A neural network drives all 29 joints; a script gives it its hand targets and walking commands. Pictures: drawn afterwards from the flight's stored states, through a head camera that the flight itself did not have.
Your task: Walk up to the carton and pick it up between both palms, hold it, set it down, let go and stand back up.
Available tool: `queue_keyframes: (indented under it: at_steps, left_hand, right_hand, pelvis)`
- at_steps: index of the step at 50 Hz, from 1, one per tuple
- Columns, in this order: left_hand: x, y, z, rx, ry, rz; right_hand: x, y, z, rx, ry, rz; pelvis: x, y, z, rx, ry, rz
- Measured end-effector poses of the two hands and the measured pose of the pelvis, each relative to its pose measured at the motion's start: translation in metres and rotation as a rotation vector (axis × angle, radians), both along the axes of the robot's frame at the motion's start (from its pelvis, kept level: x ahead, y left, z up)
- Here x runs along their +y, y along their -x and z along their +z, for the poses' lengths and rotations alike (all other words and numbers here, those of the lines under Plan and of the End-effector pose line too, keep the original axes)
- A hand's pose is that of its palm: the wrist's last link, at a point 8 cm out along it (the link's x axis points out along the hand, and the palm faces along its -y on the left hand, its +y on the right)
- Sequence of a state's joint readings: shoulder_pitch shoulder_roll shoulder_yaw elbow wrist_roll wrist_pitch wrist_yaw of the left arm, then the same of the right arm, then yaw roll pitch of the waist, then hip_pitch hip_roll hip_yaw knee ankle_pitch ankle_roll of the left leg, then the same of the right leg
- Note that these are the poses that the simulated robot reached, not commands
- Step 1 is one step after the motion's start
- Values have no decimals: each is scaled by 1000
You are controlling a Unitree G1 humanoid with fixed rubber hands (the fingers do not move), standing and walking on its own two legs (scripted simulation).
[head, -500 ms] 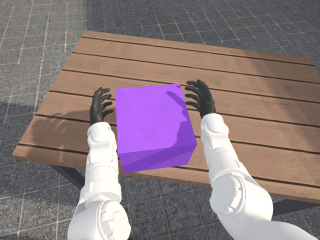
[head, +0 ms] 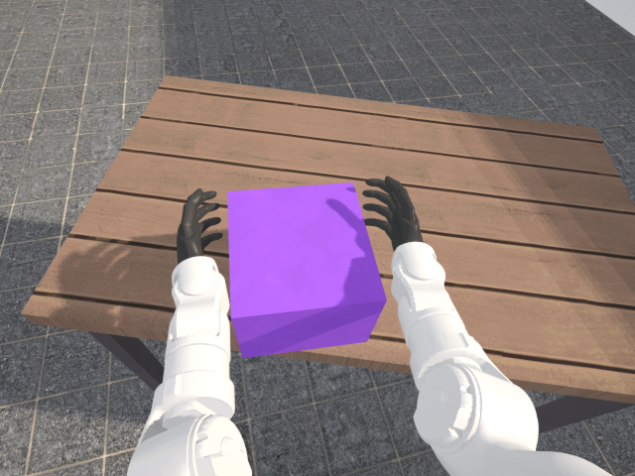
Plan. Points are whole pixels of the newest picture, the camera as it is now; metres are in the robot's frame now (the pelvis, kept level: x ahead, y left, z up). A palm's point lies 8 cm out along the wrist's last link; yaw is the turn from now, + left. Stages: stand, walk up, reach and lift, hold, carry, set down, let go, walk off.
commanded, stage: reach and lift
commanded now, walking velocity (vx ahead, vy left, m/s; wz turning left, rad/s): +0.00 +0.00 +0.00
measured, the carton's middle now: (298, 268) +0.40 +0.07 -0.03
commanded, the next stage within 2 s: none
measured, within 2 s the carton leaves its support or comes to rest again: leaves its support in 0.24 s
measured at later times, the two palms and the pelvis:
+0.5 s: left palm (188, 258) +0.34 +0.20 +0.07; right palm (414, 244) +0.39 -0.07 +0.09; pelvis -0.02 +0.00 +0.00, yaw +1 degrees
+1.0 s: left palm (196, 235) +0.35 +0.18 +0.10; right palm (438, 243) +0.37 -0.09 +0.11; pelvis -0.02 +0.01 +0.00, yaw +1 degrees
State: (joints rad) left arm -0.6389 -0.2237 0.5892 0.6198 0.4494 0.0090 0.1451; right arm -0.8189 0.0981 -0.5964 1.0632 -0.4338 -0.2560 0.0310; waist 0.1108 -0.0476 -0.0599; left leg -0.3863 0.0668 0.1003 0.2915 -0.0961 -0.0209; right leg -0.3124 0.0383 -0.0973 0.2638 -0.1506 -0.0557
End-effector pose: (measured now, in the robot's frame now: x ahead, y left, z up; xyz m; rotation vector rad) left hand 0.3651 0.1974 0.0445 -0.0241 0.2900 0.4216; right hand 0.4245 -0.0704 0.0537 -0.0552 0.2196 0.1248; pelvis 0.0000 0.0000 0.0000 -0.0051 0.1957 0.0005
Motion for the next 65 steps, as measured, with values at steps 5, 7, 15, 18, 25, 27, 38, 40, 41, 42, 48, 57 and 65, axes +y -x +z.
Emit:
queue_keyframes:
  at_steps: [5, 7, 15, 18, 25, 27, 38, 40, 41, 42, 48, 57, 65]
  left_hand:
    - [-4, 8, 1, 2, 4, -17]
    - [-5, 12, 2, 7, 6, -19]
    - [-8, 19, 8, 14, 10, -38]
    - [-7, 20, 13, 10, 12, -47]
    - [-2, 22, 22, 2, 14, -55]
    - [-1, 22, 26, -2, 9, -61]
    - [-5, 19, 40, -6, 2, -116]
    - [-8, 17, 43, -5, -7, -131]
    - [-9, 17, 44, -2, -9, -141]
    - [-10, 16, 46, 1, -10, -148]
    - [-16, 13, 55, -6, -13, -176]
    - [-17, 15, 64, -4, -35, -213]
    - [-19, 23, 72, -11, -61, -251]
  right_hand:
    - [-4, 11, 1, -2, -4, -17]
    - [-5, 15, 2, 3, -5, -19]
    - [-9, 25, 16, -18, 1, -34]
    - [-9, 27, 23, -27, -1, -38]
    - [-5, 35, 32, -34, -2, -49]
    - [-4, 36, 35, -37, -10, -55]
    - [-10, 44, 44, -45, 3, -97]
    - [-13, 45, 47, -48, 2, -107]
    - [-15, 45, 48, -47, 0, -114]
    - [-17, 46, 49, -45, 0, -119]
    - [-23, 49, 56, -58, 0, -142]
    - [-26, 58, 59, -74, -8, -171]
    - [-27, 71, 64, -109, -12, -197]
  pelvis:
    - [-1, 4, 0, -29, -1, 3]
    - [-2, 6, 1, -39, -1, 5]
    - [-7, 15, 1, -76, -5, 14]
    - [-7, 18, 1, -93, -7, 16]
    - [-5, 21, 2, -129, -9, 17]
    - [-3, 21, 2, -134, -8, 17]
    - [5, 22, 2, -179, -4, 18]
    - [6, 22, 2, -189, -3, 18]
    - [7, 22, 3, -194, -2, 17]
    - [7, 22, 3, -199, -3, 16]
    - [9, 21, 3, -219, -4, 14]
    - [11, 22, 3, -261, -5, 24]
    - [12, 26, 2, -317, -7, 32]
